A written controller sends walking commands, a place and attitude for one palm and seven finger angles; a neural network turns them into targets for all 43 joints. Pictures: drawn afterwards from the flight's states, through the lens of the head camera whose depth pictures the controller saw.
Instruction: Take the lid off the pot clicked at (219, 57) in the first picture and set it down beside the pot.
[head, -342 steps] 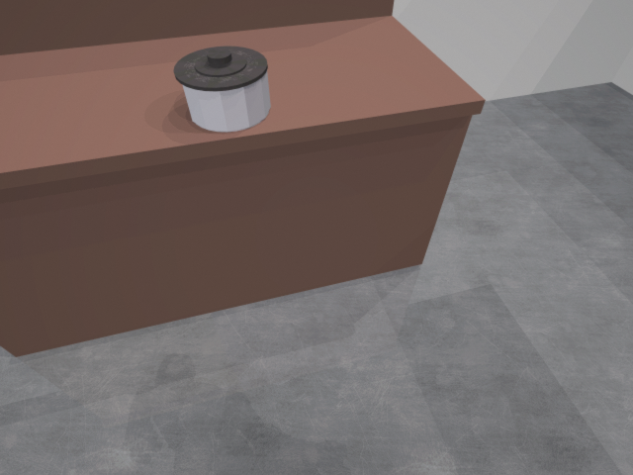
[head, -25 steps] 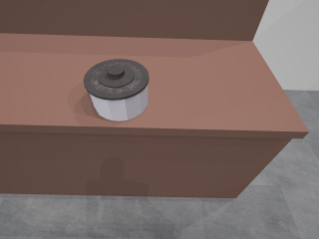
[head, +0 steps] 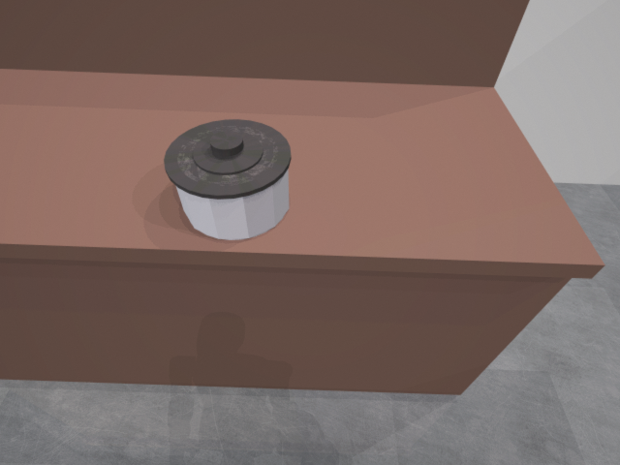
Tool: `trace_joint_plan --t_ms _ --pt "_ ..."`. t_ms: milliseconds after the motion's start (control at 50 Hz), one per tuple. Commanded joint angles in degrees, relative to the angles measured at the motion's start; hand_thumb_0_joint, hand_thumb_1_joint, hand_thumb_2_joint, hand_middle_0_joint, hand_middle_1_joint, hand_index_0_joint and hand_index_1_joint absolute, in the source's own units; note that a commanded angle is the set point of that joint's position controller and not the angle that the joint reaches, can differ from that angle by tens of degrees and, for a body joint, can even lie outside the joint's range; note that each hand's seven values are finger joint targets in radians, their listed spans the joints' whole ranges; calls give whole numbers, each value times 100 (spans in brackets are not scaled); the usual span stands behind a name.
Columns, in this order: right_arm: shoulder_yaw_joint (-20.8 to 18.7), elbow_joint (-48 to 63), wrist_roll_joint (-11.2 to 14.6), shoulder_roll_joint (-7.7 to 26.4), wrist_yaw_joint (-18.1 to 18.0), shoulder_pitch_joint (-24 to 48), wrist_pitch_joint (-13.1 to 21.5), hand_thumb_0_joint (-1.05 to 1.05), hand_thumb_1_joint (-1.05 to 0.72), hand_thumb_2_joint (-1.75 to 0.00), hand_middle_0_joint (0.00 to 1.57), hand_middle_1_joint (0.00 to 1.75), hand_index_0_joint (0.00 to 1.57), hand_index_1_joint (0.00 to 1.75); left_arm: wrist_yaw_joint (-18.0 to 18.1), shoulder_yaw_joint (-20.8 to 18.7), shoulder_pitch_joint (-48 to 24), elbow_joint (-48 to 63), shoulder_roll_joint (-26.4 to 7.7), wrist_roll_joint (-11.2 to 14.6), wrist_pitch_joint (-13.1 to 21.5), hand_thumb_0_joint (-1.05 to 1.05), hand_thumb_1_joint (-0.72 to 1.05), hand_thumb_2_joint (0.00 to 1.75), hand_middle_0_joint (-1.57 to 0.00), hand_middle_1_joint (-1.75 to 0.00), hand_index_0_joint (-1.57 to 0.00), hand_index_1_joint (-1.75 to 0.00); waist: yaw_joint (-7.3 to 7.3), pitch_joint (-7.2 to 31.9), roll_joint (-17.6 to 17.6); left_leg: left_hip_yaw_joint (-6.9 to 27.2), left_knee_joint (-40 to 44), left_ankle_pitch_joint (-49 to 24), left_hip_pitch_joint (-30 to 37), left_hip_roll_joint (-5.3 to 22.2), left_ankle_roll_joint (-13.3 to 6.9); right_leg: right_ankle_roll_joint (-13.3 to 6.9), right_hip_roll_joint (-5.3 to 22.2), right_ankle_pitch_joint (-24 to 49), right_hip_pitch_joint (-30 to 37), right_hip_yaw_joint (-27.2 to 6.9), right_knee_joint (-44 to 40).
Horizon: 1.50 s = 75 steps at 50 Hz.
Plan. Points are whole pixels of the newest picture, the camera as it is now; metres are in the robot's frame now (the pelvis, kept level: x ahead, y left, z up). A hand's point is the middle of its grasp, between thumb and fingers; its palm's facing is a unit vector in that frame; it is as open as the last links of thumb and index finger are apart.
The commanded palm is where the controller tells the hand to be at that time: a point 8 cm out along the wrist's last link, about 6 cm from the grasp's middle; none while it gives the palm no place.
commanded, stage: shuffle to correct the standing spot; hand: left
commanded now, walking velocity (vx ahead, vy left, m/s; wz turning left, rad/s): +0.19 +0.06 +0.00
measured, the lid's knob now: (227, 143) +0.57 +0.19 +0.11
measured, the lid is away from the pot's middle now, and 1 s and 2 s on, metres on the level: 0.00 0.00 0.00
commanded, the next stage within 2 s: come to a stop and stand still in 0.34 s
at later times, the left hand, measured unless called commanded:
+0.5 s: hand (187, 455) +0.17 +0.20 -0.16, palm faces +0.13 -0.96 -0.23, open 7.3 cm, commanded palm none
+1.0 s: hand out of the picture +0.12 +0.23 -0.18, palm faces +0.10 -0.96 -0.25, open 7.3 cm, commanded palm none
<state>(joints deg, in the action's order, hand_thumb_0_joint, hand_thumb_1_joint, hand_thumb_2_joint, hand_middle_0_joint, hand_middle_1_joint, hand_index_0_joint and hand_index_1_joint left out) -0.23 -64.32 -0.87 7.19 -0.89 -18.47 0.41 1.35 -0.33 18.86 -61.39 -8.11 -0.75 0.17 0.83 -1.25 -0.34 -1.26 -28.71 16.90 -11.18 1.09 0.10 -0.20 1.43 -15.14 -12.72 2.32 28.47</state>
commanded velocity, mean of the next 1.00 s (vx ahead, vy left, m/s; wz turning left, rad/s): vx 0.01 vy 0.01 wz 0.00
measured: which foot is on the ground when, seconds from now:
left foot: down 0.00-0.42, up 0.44-0.70, down 0.72-1.00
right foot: down 0.00-0.16, up 0.18-0.40, down 0.42-0.74, up 0.76-0.98, down 1.00-1.00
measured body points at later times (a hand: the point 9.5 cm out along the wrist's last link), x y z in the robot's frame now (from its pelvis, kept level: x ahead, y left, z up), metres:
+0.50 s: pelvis +0.10 +0.01 -0.01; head +0.13 -0.01 +0.44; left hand +0.16 +0.25 -0.14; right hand +0.05 -0.20 -0.18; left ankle +0.01 +0.11 -0.68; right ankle +0.11 -0.09 -0.74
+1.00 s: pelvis +0.10 +0.03 -0.01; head +0.13 +0.03 +0.44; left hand +0.12 +0.28 -0.16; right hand +0.24 -0.18 -0.15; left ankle +0.20 +0.15 -0.74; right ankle +0.08 -0.08 -0.74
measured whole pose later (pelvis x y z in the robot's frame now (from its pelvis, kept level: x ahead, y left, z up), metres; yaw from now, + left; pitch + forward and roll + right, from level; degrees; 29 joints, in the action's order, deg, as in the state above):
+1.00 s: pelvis +0.10 +0.03 -0.01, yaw +2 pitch -1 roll +1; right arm -1.5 -54.0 -0.8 7.5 -1.0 -4.8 -1.1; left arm 2.1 -1.9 14.6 -55.7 -11.2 -0.7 -1.4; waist 2.2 -5.2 -0.8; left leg -2.8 -28.4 5.9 -21.3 0.4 -0.4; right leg -0.2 1.0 -22.1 -12.2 0.9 34.6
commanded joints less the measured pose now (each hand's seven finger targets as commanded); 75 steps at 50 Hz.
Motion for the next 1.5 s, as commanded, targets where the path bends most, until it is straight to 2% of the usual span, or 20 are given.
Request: trace_joint_plan --t_ms 0,80,160,220,340,360,400,420,520,640,680,720,820,940,1040,1300,1360,1380,1400,1480 --pt "-125 264 -22 346 -14 -326 55 0 -90 -90 20 30 20 30 19 -283 458 244 -831 -20 66 0 90 90 -20 -30 -20 -30 17 -708 -756 -183 -180 647 -814 -98 -123 -621 899 -2238 -386 -1291 -1386" --pt "-115 250 -3 333 -14 -596 162 0 -90 -90 20 30 20 30 -3 -308 290 353 -702 -29 108 0 90 90 -20 -30 -20 -30 -131 -713 -107 38 314 394 -336 6 -205 -591 643 -1424 -658 -816 -673" --pt "-205 51 -66 760 -134 -1499 249 0 -90 -90 20 30 20 30 -23 -209 -364 703 -335 -92 158 0 90 90 -20 -30 -20 -30 -490 -792 1580 2252 1468 -1430 971 1509 -1280 -262 -146 -1776 -2401 254 2335" --pt "-136 142 -86 654 -165 -1298 356 0 -90 -90 20 30 20 30 -65 -248 -630 804 -262 -12 242 0 90 90 -20 -30 -20 -30 -349 -568 816 1816 1130 -3375 1069 1508 -1452 -300 188 -1663 -2422 -14 2890" --pt "-159 238 -14 715 -166 -727 363 0 -90 -90 20 30 20 30 -142 -328 118 666 -249 12 262 0 90 90 -20 -30 -20 -30 244 16 492 601 346 -2598 -4 722 -750 -234 -106 152 222 393 197" --pt "-172 243 33 679 -140 -755 384 0 -90 -90 20 30 20 30 -107 -394 627 510 -496 -1 314 0 90 90 -20 -30 -20 -30 460 277 24 356 -348 -2025 -595 450 -562 -303 151 656 1343 33 -143" --pt "-224 534 53 503 -94 -613 370 0 -90 -90 20 30 20 30 3 -533 1584 236 -1277 3 352 0 90 90 -20 -30 -20 -30 627 696 -1806 -265 -3045 1785 -2506 -385 -133 -1420 2462 3001 2737 -2939 -913" --pt "-266 579 18 594 -100 -425 288 0 -90 -90 20 30 20 30 39 -499 1450 267 -1143 25 336 0 90 90 -20 -30 -20 -30 561 355 -1115 168 -3743 1816 -2684 -101 -101 -1703 2520 3005 2288 -2783 -914" --pt "-191 522 53 164 -22 -284 6 0 -90 -90 20 30 20 30 122 -317 -142 710 -584 -68 282 0 90 90 -20 -30 -20 -30 -159 -309 -974 66 -2554 884 -1426 113 98 -1189 1486 3397 -116 -757 -948" --pt "-267 633 114 238 -33 -22 8 0 -90 -90 20 30 20 30 119 -367 -103 724 -1057 -32 117 0 90 90 -20 -30 -20 -30 -131 113 -818 -400 -31 -992 83 -210 217 -578 951 2968 -215 -369 -73" --pt "-357 785 75 657 -66 34 37 0 -90 -90 20 30 20 30 121 -367 -25 791 -932 -22 43 0 90 90 -20 -30 -20 -30 -129 151 -88 136 180 -2786 551 394 -26 -283 653 1961 -472 -281 390" --pt "-386 918 13 1072 -100 72 15 0 -90 -90 20 30 20 30 174 -276 201 780 -628 23 -60 0 90 90 -20 -30 -20 -30 -88 216 941 1020 606 -4710 183 1482 -769 1 34 -1294 -245 86 1078" --pt "-322 1186 -16 977 -176 922 -45 0 -90 -90 20 30 20 30 132 -303 290 613 -673 18 -189 0 90 90 -20 -30 -20 -30 68 324 1526 1138 997 -3291 -190 1391 -1090 -10 2 -1690 -341 -342 2110" --pt "-455 1155 21 1119 -111 779 -135 0 -90 -90 20 30 20 30 64 -238 414 593 -578 -9 -124 0 90 90 -20 -30 -20 -30 15 729 346 1063 721 -1286 24 1151 -717 43 -41 -476 200 -153 68" --pt "-360 1090 47 616 -8 821 -251 0 -90 -90 20 30 20 30 73 -205 -351 834 -1004 -28 2 0 90 90 -20 -30 -20 -30 -201 -298 -1431 176 -442 209 -149 61 75 -668 1045 -778 -1092 -1447 -1556" --pt "-189 500 -11 648 -34 -38 -88 0 -90 -90 20 30 20 30 31 -166 47 494 -790 25 -25 0 90 90 -20 -30 -20 -30 -132 -815 449 785 751 511 -599 254 -53 -367 376 -1618 -827 -909 -1191" --pt "-178 474 -3 672 -51 -165 -50 0 -90 -90 20 30 20 30 28 -162 220 376 -709 36 -25 0 90 90 -20 -30 -20 -30 -42 -637 493 959 1019 738 -863 311 -96 -299 254 -1212 -365 -733 -1001" --pt "-116 846 -9 687 -55 737 12 0 -90 -90 20 30 20 30 254 -83 830 198 -711 -89 199 0 90 90 -20 -30 -20 -30 318 -864 -3 247 -682 -223 -1057 -12 132 -229 673 1413 -394 -1484 -1318" --pt "-75 976 3 335 19 126 22 0 -90 -90 20 30 20 30 242 -75 281 427 -994 -82 296 0 90 90 -20 -30 -20 -30 -301 -252 -88 293 -1003 82 -887 84 28 -498 1257 1486 -324 -1612 -1180" --pt "-90 917 10 501 50 -418 22 0 -90 -90 20 30 20 30 186 -165 -174 655 -985 6 247 0 90 90 -20 -30 -20 -30 -406 436 -57 207 -557 -514 -374 66 -41 -634 703 546 -158 -815 -500"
